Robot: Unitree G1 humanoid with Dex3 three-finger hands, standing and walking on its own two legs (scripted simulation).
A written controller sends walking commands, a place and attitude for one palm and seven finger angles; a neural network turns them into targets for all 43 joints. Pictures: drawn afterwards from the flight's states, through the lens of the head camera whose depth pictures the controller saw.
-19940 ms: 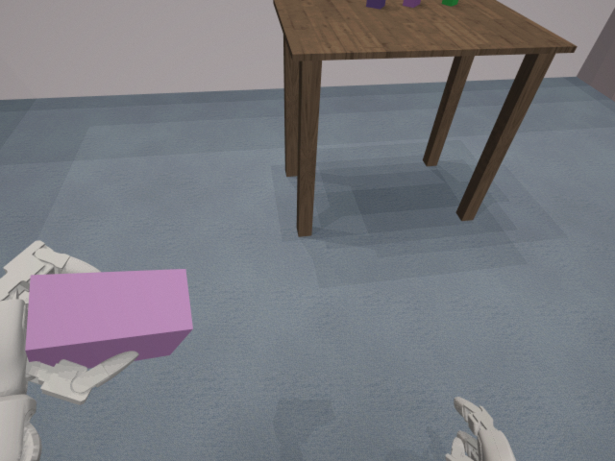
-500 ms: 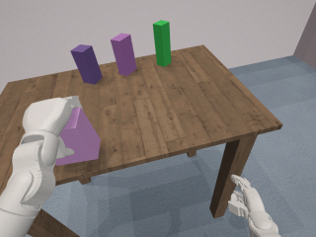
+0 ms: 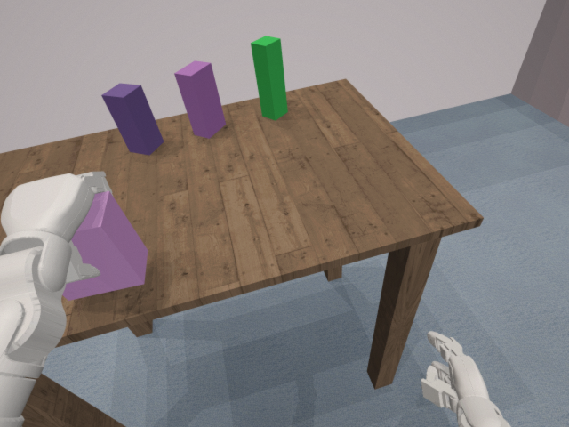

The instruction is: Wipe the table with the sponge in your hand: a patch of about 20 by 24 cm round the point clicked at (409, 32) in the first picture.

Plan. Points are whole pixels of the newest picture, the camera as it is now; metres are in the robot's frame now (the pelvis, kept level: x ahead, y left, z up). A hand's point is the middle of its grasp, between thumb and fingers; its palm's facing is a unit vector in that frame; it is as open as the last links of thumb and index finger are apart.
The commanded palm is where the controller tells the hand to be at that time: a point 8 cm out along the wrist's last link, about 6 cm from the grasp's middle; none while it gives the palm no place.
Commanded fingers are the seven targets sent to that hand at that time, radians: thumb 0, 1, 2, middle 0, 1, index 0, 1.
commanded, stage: move the sponge above the wiping area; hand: left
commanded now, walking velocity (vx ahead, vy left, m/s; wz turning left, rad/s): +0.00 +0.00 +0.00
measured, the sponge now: (96, 257) +0.27 +0.32 +0.12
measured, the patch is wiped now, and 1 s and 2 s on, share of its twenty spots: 0.00 0.00 0.05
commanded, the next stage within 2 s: none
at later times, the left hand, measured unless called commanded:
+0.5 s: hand (69, 217) +0.28 +0.33 +0.19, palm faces +0.15 +0.02 -0.99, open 10.4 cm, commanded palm +0.24 +0.32 +0.24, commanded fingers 0.00 0.10 1.30 -1.20 -1.60 -1.20 -1.60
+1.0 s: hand (48, 208) +0.28 +0.35 +0.20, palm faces +0.19 +0.00 -0.98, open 10.4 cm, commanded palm +0.23 +0.33 +0.25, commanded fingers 0.00 0.10 1.30 -1.20 -1.60 -1.20 -1.60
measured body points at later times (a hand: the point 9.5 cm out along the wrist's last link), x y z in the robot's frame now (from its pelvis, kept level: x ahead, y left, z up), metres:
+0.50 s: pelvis +0.00 +0.00 +0.00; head -0.02 -0.05 +0.45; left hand +0.27 +0.33 +0.24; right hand +0.22 -0.22 -0.10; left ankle +0.00 +0.12 -0.74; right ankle +0.02 -0.07 -0.74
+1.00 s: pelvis +0.00 +0.02 +0.00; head -0.02 -0.04 +0.45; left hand +0.26 +0.35 +0.26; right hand +0.25 -0.18 -0.08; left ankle +0.00 +0.12 -0.74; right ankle +0.02 -0.07 -0.74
